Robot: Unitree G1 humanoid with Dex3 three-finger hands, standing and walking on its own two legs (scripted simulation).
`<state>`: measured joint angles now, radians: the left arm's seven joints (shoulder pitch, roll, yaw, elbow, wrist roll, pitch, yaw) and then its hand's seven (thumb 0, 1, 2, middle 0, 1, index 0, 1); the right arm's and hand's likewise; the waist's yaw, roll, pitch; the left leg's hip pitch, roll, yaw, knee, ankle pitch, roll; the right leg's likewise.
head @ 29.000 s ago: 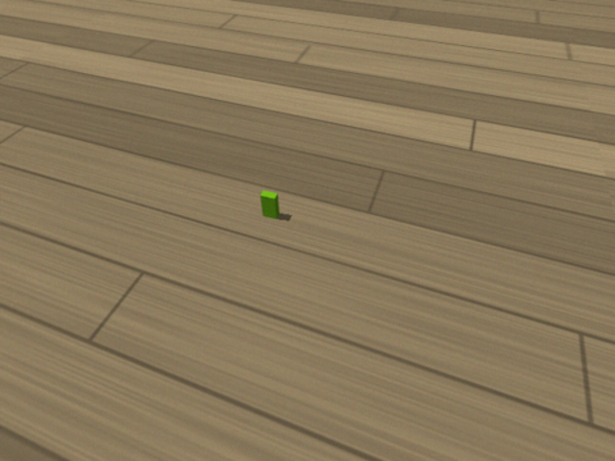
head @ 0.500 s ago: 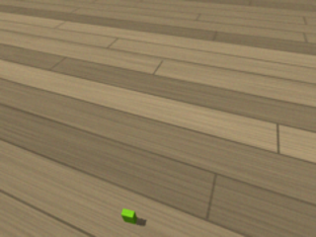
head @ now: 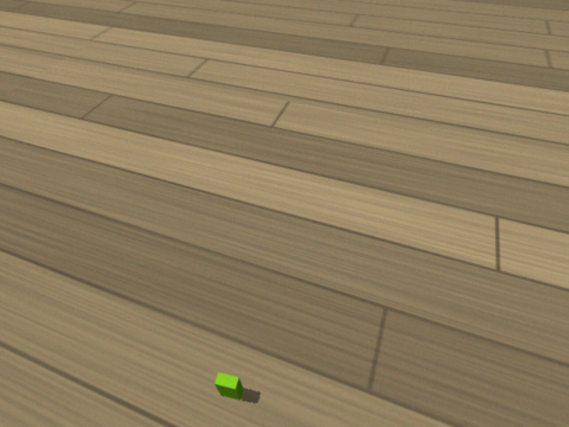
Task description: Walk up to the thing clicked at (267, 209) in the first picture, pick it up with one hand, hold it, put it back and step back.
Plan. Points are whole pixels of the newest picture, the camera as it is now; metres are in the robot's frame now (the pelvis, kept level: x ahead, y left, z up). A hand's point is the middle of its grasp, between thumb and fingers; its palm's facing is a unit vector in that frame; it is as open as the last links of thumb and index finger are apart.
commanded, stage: stand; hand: left
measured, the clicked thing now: (229, 386) +0.38 +0.20 -0.72
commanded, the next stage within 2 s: step back in 0.08 s
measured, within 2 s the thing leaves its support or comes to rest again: neither
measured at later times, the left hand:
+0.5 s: hand out of the picture +0.10 +0.32 -0.18, palm faces -0.02 -0.94 -0.35, open 7.3 cm
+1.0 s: hand out of the picture -0.04 +0.33 -0.16, palm faces -0.06 -0.91 -0.41, open 7.3 cm
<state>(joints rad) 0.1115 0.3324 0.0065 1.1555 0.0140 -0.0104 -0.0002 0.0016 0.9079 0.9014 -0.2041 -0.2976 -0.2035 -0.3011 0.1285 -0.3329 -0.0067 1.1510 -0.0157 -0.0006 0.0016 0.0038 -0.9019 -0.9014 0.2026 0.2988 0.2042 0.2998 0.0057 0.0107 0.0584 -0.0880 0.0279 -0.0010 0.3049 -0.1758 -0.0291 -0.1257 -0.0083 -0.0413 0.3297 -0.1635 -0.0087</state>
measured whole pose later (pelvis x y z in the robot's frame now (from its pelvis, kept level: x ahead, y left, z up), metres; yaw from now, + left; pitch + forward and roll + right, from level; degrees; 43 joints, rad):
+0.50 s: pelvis -0.06 +0.06 -0.02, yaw +1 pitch -1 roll -2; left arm -0.02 0.40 0.06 0.91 0.01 0.07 0.03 0.00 0.91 0.90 -0.20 -0.30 -0.20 -0.30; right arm 0.15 -0.36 -0.05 0.97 -0.03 0.03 0.01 0.00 -0.90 -0.90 0.20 0.30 0.20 0.30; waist -0.03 -0.05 0.20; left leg -0.27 -0.04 -0.01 0.63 -0.34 0.06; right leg -0.45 0.07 0.14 0.94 -0.52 -0.02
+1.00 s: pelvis -0.15 +0.06 -0.02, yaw -4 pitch -3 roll +2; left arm 0.16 0.36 0.07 0.86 0.03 0.05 0.00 0.00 0.91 0.90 -0.20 -0.30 -0.20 -0.30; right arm 0.10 -0.36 -0.05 0.90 0.00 0.05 -0.01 0.00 -0.90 -0.90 0.21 0.30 0.21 0.30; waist 0.02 0.00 0.17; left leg -0.42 -0.11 -0.05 0.98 -0.49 0.01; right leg -0.27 0.03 0.06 0.62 -0.29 -0.05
